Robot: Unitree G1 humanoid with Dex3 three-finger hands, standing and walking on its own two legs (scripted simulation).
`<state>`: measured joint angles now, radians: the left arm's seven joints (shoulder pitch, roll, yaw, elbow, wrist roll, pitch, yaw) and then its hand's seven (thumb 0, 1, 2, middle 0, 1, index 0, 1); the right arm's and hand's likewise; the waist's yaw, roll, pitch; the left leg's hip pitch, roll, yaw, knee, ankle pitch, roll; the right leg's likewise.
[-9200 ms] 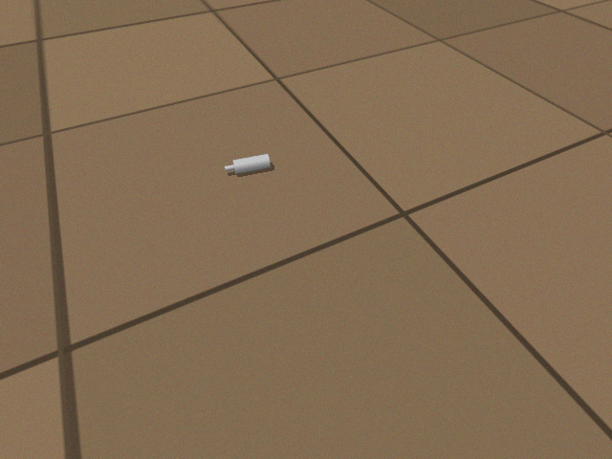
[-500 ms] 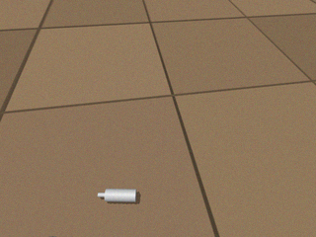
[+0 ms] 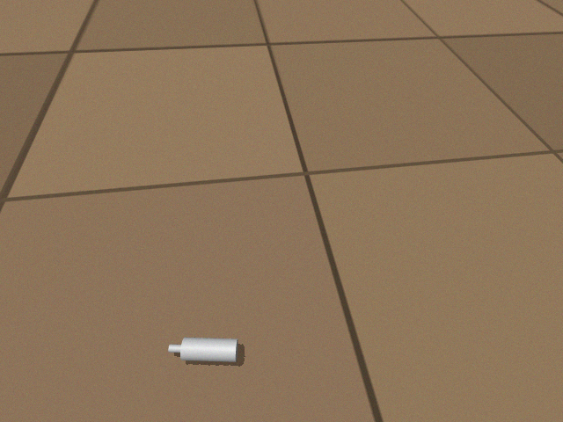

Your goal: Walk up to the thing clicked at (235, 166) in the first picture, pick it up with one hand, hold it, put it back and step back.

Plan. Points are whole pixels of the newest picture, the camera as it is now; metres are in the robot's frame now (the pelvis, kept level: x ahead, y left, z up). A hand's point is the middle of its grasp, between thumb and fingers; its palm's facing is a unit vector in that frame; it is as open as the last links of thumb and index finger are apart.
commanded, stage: walk up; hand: left
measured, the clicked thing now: (203, 349) +0.44 +0.26 -0.74
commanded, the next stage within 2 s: stand in 0.86 s
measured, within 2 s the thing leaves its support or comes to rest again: neither
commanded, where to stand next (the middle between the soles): +0.06 +0.00 m, yaw +0 degrees
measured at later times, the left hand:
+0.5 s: hand out of the picture +0.08 +0.25 -0.14, palm faces +0.01 -0.94 -0.34, open 7.3 cm
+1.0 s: hand out of the picture +0.09 +0.25 -0.14, palm faces -0.03 -0.94 -0.34, open 7.3 cm
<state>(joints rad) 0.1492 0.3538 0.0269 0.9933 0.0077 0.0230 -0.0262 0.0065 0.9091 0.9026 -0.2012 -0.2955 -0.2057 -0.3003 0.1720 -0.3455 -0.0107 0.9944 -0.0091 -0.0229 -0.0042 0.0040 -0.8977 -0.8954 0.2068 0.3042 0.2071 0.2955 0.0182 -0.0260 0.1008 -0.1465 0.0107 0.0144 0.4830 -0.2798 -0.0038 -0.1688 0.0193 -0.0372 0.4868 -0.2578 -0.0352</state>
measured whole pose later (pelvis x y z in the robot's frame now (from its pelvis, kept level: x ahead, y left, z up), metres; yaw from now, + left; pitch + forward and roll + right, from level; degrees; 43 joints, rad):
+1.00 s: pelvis +0.00 +0.00 +0.01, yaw -1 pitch -2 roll +0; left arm 0.09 0.34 0.01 1.13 0.01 -0.01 -0.01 0.01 0.91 0.90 -0.20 -0.30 -0.21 -0.30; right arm 0.13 -0.35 0.00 1.12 -0.01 -0.01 0.00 0.00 -0.90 -0.90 0.20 0.30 0.20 0.30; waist 0.00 0.01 0.04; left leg -0.07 0.01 0.03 0.30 -0.19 0.00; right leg -0.09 0.03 -0.02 0.30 -0.16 -0.03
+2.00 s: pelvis +0.01 +0.02 +0.01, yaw +0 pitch -2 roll +0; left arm 0.11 0.34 -0.01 1.14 0.01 -0.02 0.00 0.01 0.91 0.90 -0.20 -0.30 -0.21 -0.30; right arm 0.12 -0.35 0.00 1.14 -0.01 -0.01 0.00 0.00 -0.90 -0.90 0.20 0.30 0.20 0.30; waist 0.00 0.01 0.04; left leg -0.06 -0.01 0.02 0.28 -0.19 0.01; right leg -0.08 0.00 -0.03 0.29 -0.17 -0.01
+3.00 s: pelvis +0.01 +0.02 +0.01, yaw +0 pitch -2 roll +0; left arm 0.12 0.35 -0.01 1.14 0.01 -0.02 0.00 0.01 0.91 0.90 -0.20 -0.30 -0.21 -0.30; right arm 0.12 -0.35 0.00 1.13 -0.01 -0.01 0.00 0.00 -0.90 -0.90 0.20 0.30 0.20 0.30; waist 0.00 0.01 0.04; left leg -0.06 -0.02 0.01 0.28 -0.19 0.02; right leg -0.08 0.00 -0.03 0.29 -0.17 -0.01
